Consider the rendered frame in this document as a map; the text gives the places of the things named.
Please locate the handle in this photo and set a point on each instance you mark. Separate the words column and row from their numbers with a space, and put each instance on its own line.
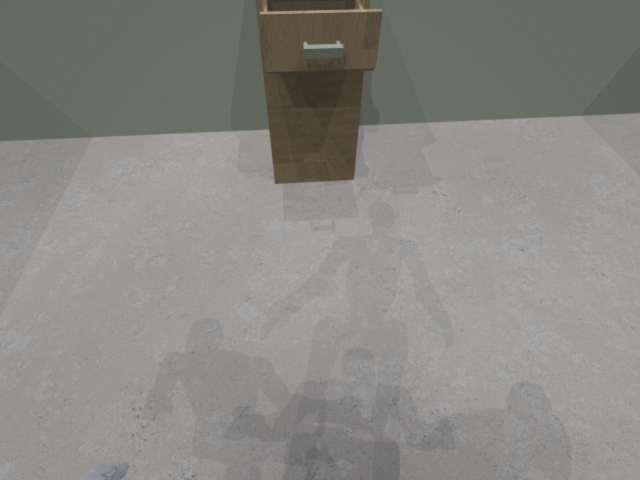
column 323, row 51

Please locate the drawer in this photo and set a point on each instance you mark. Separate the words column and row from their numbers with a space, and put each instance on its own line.
column 287, row 24

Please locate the cabinet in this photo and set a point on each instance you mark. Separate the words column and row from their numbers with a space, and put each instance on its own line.
column 313, row 121

